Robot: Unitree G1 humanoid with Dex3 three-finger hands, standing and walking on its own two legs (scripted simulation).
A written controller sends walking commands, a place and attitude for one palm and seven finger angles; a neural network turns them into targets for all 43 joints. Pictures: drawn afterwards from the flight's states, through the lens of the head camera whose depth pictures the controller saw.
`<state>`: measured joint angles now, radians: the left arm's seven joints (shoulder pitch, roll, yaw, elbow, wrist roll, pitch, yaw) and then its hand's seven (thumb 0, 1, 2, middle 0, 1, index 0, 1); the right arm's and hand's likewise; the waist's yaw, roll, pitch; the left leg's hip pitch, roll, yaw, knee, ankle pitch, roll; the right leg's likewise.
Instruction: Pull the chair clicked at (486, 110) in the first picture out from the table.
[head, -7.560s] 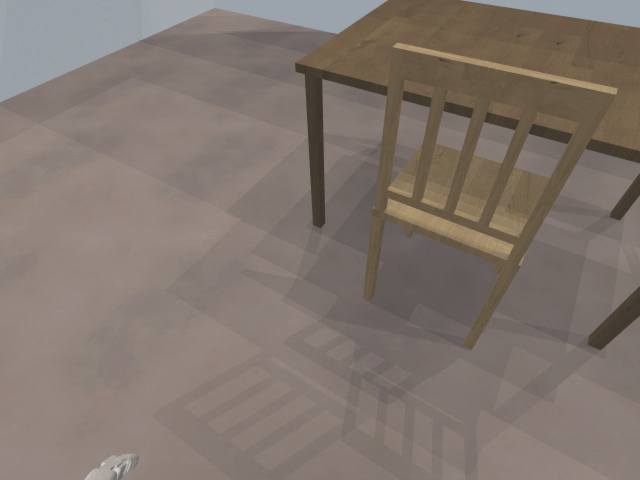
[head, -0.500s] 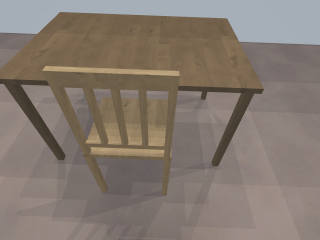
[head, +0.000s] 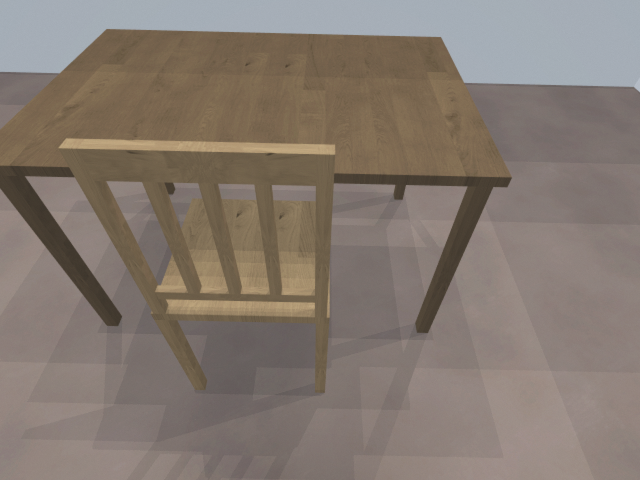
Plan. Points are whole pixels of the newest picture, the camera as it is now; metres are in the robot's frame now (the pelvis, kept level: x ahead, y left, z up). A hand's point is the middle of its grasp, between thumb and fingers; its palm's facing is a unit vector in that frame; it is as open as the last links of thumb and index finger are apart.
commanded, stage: look again from close up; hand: left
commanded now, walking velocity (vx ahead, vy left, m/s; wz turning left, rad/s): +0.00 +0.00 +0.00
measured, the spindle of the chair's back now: (223, 243) +0.53 +0.22 -0.07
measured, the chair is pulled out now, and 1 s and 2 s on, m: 0.00 0.00 0.00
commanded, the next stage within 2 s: shuffle to correct the standing spot in 0.90 s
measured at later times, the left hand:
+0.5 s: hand out of the picture -0.02 +0.13 -0.18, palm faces +0.05 -0.99 -0.16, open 7.4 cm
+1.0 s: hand out of the picture -0.02 +0.14 -0.17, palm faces +0.06 -0.98 -0.18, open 7.4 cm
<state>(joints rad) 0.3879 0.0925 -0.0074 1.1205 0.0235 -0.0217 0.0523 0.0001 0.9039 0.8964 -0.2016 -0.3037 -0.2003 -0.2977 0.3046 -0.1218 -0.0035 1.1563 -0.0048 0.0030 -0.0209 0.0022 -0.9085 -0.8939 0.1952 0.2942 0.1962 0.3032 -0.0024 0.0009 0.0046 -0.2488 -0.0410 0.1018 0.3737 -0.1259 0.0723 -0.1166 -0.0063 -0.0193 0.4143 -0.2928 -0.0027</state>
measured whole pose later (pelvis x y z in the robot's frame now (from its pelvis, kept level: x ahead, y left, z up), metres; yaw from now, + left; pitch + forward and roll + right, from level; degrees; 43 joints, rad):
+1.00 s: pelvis +0.02 -0.02 +0.00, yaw +1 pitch -1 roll +0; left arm 0.37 0.11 -0.01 1.13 0.02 -0.02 0.05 0.00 0.90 0.90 -0.20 -0.30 -0.20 -0.30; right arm 0.28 -0.14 0.01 1.16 -0.01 0.00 -0.03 0.01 -0.92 -0.89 0.20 0.29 0.20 0.30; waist 0.01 0.00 0.01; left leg -0.22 -0.03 0.08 0.39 -0.17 0.05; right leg -0.05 0.01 -0.03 0.37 -0.31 -0.02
